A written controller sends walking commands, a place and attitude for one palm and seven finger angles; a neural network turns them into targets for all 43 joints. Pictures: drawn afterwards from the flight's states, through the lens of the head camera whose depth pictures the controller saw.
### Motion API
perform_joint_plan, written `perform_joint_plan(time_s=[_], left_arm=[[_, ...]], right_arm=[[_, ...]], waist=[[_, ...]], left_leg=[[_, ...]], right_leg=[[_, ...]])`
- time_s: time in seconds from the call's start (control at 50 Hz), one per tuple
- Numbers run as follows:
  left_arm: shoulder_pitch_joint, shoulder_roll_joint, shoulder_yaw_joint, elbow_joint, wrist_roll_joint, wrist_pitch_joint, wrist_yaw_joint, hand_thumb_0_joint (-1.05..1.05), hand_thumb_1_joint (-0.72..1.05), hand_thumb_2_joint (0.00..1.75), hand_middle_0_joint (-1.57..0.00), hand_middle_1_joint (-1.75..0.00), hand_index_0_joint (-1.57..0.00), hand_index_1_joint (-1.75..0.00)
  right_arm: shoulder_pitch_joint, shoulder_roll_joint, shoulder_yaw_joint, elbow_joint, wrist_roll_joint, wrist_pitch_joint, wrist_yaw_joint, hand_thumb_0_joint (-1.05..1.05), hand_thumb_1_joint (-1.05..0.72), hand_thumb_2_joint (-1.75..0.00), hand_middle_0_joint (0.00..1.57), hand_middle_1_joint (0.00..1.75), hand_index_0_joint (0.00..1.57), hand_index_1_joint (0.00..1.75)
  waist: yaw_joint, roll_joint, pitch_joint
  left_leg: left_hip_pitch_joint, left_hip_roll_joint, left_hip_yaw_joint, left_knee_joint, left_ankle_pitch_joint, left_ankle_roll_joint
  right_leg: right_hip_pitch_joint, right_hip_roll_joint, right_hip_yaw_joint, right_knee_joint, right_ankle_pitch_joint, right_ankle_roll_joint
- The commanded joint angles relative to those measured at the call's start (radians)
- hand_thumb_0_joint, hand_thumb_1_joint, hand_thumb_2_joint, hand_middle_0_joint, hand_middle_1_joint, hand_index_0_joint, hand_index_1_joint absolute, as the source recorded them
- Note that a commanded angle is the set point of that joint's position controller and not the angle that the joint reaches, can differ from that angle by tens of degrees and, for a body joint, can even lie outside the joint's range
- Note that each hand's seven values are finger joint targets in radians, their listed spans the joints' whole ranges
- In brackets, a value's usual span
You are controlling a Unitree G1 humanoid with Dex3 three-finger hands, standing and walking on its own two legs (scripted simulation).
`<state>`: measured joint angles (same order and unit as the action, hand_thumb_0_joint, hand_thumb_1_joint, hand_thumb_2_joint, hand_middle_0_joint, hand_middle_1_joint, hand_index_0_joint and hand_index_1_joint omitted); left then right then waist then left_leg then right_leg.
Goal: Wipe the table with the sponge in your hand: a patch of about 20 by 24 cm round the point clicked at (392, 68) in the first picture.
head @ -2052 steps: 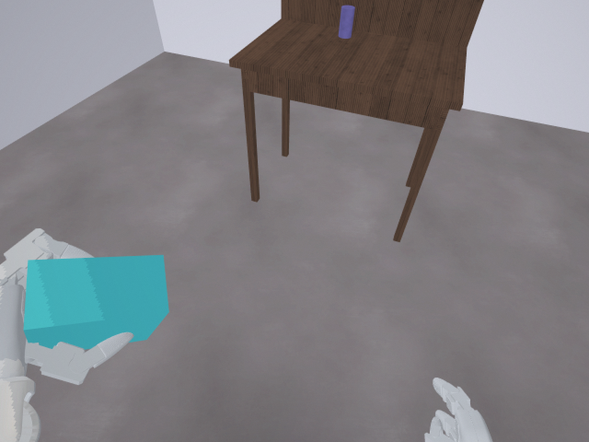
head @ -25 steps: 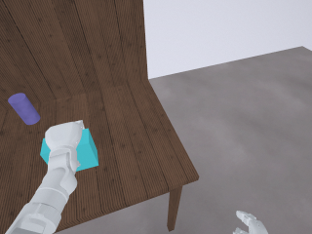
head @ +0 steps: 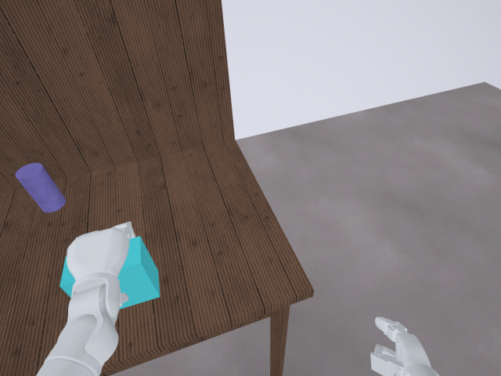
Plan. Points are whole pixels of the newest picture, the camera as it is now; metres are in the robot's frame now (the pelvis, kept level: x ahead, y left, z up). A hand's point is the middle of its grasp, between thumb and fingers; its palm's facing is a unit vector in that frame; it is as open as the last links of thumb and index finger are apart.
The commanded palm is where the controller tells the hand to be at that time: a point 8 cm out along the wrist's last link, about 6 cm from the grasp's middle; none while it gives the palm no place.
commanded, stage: wipe back along the first lane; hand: left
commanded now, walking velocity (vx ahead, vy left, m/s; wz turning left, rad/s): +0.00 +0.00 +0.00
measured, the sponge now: (118, 282) +0.27 +0.28 -0.01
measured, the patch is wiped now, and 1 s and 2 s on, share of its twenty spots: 1.00 1.00 1.00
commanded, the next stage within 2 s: lift the sponge slowly off the table in 0.14 s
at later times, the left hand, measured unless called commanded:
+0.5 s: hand (108, 287) +0.24 +0.27 +0.03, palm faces -0.04 -0.09 -0.99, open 10.2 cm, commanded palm +0.21 +0.25 +0.08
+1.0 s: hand (110, 288) +0.23 +0.25 +0.05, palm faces -0.02 -0.13 -0.99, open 10.2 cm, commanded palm +0.21 +0.26 +0.12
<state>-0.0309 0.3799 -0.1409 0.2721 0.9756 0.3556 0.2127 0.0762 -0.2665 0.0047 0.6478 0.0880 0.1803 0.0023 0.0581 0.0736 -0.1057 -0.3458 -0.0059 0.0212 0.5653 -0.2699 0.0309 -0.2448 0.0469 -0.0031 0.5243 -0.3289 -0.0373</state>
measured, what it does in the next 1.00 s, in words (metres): stands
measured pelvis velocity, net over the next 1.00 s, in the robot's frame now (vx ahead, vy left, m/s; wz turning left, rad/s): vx -0.01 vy -0.01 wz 0.00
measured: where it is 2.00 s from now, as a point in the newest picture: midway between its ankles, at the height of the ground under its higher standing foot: outside the picture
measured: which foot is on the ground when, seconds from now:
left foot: down 0.00-1.00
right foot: down 0.00-1.00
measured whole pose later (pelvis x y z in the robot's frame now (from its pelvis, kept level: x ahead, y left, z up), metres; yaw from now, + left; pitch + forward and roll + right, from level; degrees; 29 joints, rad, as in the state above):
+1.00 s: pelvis -0.01 -0.01 +0.01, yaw +0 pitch -3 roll +0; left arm 0.06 0.38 -0.16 0.10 0.94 0.35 0.12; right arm 0.01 -0.25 0.01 0.69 0.06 0.14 -0.03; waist 0.10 0.09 -0.03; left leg -0.22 0.00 0.02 0.48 -0.22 0.02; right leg -0.12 0.05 0.00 0.45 -0.28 -0.05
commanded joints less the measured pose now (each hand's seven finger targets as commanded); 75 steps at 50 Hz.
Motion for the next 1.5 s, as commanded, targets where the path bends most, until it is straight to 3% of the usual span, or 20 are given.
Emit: perform_joint_plan(time_s=[0.0, 0.14, 0.2, 0.3, 0.44, 0.48, 0.54, 0.58, 0.64, 0.7, 0.8, 0.84, 0.86, 0.94, 1.0, 1.06, 1.14, 1.18, 1.28, 1.48], left_arm=[[0.068, 0.08, 0.051, -0.11, -0.056, -0.002, -0.03, 0.0, 0.1, 1.3, -1.2, -1.6, -1.2, -1.6], [0.05, 0.098, 0.064, -0.166, -0.049, 0.023, -0.029, 0.0, 0.1, 1.3, -1.2, -1.6, -1.2, -1.6], [0.054, 0.045, 0.004, -0.162, -0.039, 0.025, -0.036, 0.0, 0.1, 1.3, -1.2, -1.6, -1.2, -1.6], [-0.035, 0.105, 0.051, -0.174, -0.033, 0.01, -0.036, 0.0, 0.1, 1.3, -1.2, -1.6, -1.2, -1.6], [-0.103, 0.132, 0.071, -0.231, -0.021, -0.012, -0.039, 0.0, 0.1, 1.3, -1.2, -1.6, -1.2, -1.6], [-0.077, 0.096, 0.039, -0.25, -0.021, -0.017, -0.039, 0.0, 0.1, 1.3, -1.2, -1.6, -1.2, -1.6], [-0.077, 0.148, 0.089, -0.281, -0.025, -0.02, -0.035, 0.0, 0.1, 1.3, -1.2, -1.6, -1.2, -1.6], [-0.08, 0.11, 0.051, -0.305, -0.022, -0.02, -0.034, 0.0, 0.1, 1.3, -1.2, -1.6, -1.2, -1.6], [-0.098, 0.17, 0.099, -0.326, -0.015, -0.013, -0.032, 0.0, 0.1, 1.3, -1.2, -1.6, -1.2, -1.6], [-0.157, 0.134, 0.052, -0.338, -0.007, -0.009, -0.033, 0.0, 0.1, 1.3, -1.2, -1.6, -1.2, -1.6], [-0.174, 0.16, 0.07, -0.363, -0.004, -0.007, -0.036, 0.0, 0.1, 1.3, -1.2, -1.6, -1.2, -1.6], [-0.185, 0.216, 0.118, -0.38, 0.002, -0.005, -0.037, 0.0, 0.1, 1.3, -1.2, -1.6, -1.2, -1.6], [-0.199, 0.182, 0.086, -0.387, 0.0, -0.006, -0.037, 0.0, 0.1, 1.3, -1.2, -1.6, -1.2, -1.6], [-0.184, 0.255, 0.159, -0.391, -0.002, -0.002, -0.041, 0.0, 0.1, 1.3, -1.2, -1.6, -1.2, -1.6], [-0.164, 0.214, 0.12, -0.41, -0.013, 0.001, -0.055, 0.0, 0.1, 1.3, -1.2, -1.6, -1.2, -1.6], [-0.151, 0.176, 0.081, -0.428, -0.025, 0.008, -0.079, 0.0, 0.1, 1.3, -1.2, -1.6, -1.2, -1.6], [-0.204, 0.246, 0.13, -0.434, -0.022, 0.001, -0.098, 0.0, 0.1, 1.3, -1.2, -1.6, -1.2, -1.6], [-0.226, 0.211, 0.094, -0.442, -0.022, -0.013, -0.101, 0.0, 0.1, 1.3, -1.2, -1.6, -1.2, -1.6], [-0.271, 0.248, 0.127, -0.443, -0.013, -0.028, -0.095, 0.0, 0.1, 1.3, -1.2, -1.6, -1.2, -1.6], [-0.16, 0.268, 0.157, -0.468, -0.038, 0.037, -0.124, 0.0, 0.1, 1.3, -1.2, -1.6, -1.2, -1.6]], right_arm=[[-0.181, -0.107, -0.043, -0.17, 0.001, -0.059, 0.003, 0.0, -0.9, -0.9, 0.2, 0.3, 0.2, 0.3], [-0.211, -0.108, -0.042, -0.162, -0.002, -0.066, -0.006, 0.0, -0.9, -0.9, 0.2, 0.3, 0.2, 0.3], [-0.212, -0.102, -0.041, -0.163, -0.002, -0.072, -0.007, 0.0, -0.9, -0.9, 0.2, 0.3, 0.2, 0.3], [-0.218, -0.105, -0.043, -0.149, -0.006, -0.074, -0.022, 0.0, -0.9, -0.9, 0.2, 0.3, 0.2, 0.3], [-0.228, -0.103, -0.043, -0.144, -0.013, -0.083, -0.022, 0.0, -0.9, -0.9, 0.2, 0.3, 0.2, 0.3], [-0.224, -0.096, -0.046, -0.15, -0.013, -0.09, -0.018, 0.0, -0.9, -0.9, 0.2, 0.3, 0.2, 0.3], [-0.232, -0.101, -0.047, -0.147, -0.016, -0.092, -0.018, 0.0, -0.9, -0.9, 0.2, 0.3, 0.2, 0.3], [-0.235, -0.095, -0.045, -0.149, -0.016, -0.095, -0.017, 0.0, -0.9, -0.9, 0.2, 0.3, 0.2, 0.3], [-0.248, -0.1, -0.045, -0.143, -0.019, -0.093, -0.019, 0.0, -0.9, -0.9, 0.2, 0.3, 0.2, 0.3], [-0.248, -0.096, -0.042, -0.14, -0.017, -0.099, -0.022, 0.0, -0.9, -0.9, 0.2, 0.3, 0.2, 0.3], [-0.257, -0.093, -0.039, -0.137, -0.019, -0.102, -0.026, 0.0, -0.9, -0.9, 0.2, 0.3, 0.2, 0.3], [-0.268, -0.097, -0.037, -0.134, -0.022, -0.098, -0.027, 0.0, -0.9, -0.9, 0.2, 0.3, 0.2, 0.3], [-0.263, -0.092, -0.035, -0.139, -0.021, -0.099, -0.028, 0.0, -0.9, -0.9, 0.2, 0.3, 0.2, 0.3], [-0.278, -0.098, -0.033, -0.131, -0.024, -0.096, -0.031, 0.0, -0.9, -0.9, 0.2, 0.3, 0.2, 0.3], [-0.285, -0.094, -0.033, -0.137, -0.02, -0.098, -0.028, 0.0, -0.9, -0.9, 0.2, 0.3, 0.2, 0.3], [-0.292, -0.093, -0.03, -0.147, -0.019, -0.098, -0.027, 0.0, -0.9, -0.9, 0.2, 0.3, 0.2, 0.3], [-0.298, -0.098, -0.025, -0.139, -0.02, -0.101, -0.033, 0.0, -0.9, -0.9, 0.2, 0.3, 0.2, 0.3], [-0.296, -0.091, -0.023, -0.142, -0.02, -0.109, -0.038, 0.0, -0.9, -0.9, 0.2, 0.3, 0.2, 0.3], [-0.295, -0.093, -0.023, -0.128, -0.021, -0.115, -0.042, 0.0, -0.9, -0.9, 0.2, 0.3, 0.2, 0.3], [-0.331, -0.101, -0.019, -0.142, -0.017, -0.098, -0.027, 0.0, -0.9, -0.9, 0.2, 0.3, 0.2, 0.3]], waist=[[0.022, -0.122, -0.095], [0.022, -0.126, -0.057], [0.017, -0.116, -0.039], [0.019, -0.101, -0.062], [0.022, -0.066, -0.086], [0.023, -0.064, -0.091], [0.031, -0.071, -0.11], [0.026, -0.056, -0.097], [0.035, -0.058, -0.098], [0.021, -0.04, -0.084], [0.027, -0.041, -0.102], [0.039, -0.014, -0.111], [0.029, -0.005, -0.107], [0.044, -0.023, -0.123], [0.039, 0.004, -0.104], [0.03, -0.012, -0.077], [0.032, -0.029, -0.074], [0.028, -0.023, -0.07], [0.032, -0.002, -0.083], [0.051, -0.04, -0.075]], left_leg=[[0.104, -0.022, -0.043, -0.042, 0.255, 0.021], [0.115, -0.02, -0.052, -0.068, 0.204, 0.022], [0.122, -0.021, -0.05, -0.071, 0.184, 0.025], [0.141, -0.022, -0.051, -0.079, 0.158, 0.028], [0.172, -0.02, -0.063, -0.089, 0.185, 0.028], [0.185, -0.019, -0.064, -0.084, 0.201, 0.032], [0.197, -0.017, -0.068, -0.09, 0.222, 0.031], [0.202, -0.016, -0.066, -0.094, 0.22, 0.032], [0.21, -0.015, -0.074, -0.104, 0.224, 0.029], [0.226, -0.012, -0.07, -0.109, 0.213, 0.033], [0.245, -0.014, -0.069, -0.114, 0.229, 0.033], [0.253, -0.015, -0.078, -0.125, 0.23, 0.03], [0.249, -0.014, -0.068, -0.124, 0.228, 0.032], [0.26, -0.021, -0.068, -0.127, 0.25, 0.03], [0.266, -0.019, -0.061, -0.131, 0.254, 0.031], [0.266, -0.019, -0.061, -0.138, 0.24, 0.034], [0.278, -0.02, -0.072, -0.152, 0.213, 0.033], [0.283, -0.022, -0.066, -0.151, 0.207, 0.036], [0.298, -0.02, -0.066, -0.161, 0.216, 0.031], [0.279, -0.023, -0.062, -0.168, 0.253, 0.029]], right_leg=[[0.037, -0.001, 0.051, -0.062, 0.442, -0.032], [0.018, 0.002, 0.07, -0.095, 0.339, -0.032], [-0.004, 0.004, 0.059, -0.099, 0.289, -0.033], [0.002, 0.004, 0.063, -0.111, 0.243, -0.034], [0.019, 0.007, 0.07, -0.115, 0.259, -0.041], [0.02, 0.007, 0.05, -0.108, 0.271, -0.039], [0.046, 0.009, 0.069, -0.112, 0.3, -0.042], [0.039, 0.007, 0.054, -0.112, 0.293, -0.039], [0.053, 0.01, 0.071, -0.121, 0.283, -0.044], [0.033, 0.009, 0.053, -0.122, 0.258, -0.042], [0.059, 0.008, 0.06, -0.132, 0.275, -0.044], [0.076, 0.012, 0.078, -0.143, 0.263, -0.049], [0.076, 0.008, 0.06, -0.134, 0.266, -0.045], [0.114, 0.006, 0.093, -0.153, 0.308, -0.048], [0.107, 0.002, 0.079, -0.156, 0.313, -0.046], [0.1, 0.002, 0.074, -0.167, 0.287, -0.042], [0.098, 0.004, 0.093, -0.191, 0.236, -0.044], [0.092, 0.0, 0.079, -0.194, 0.232, -0.039], [0.104, 0.003, 0.079, -0.199, 0.232, -0.044], [0.151, -0.007, 0.099, -0.196, 0.303, -0.039]])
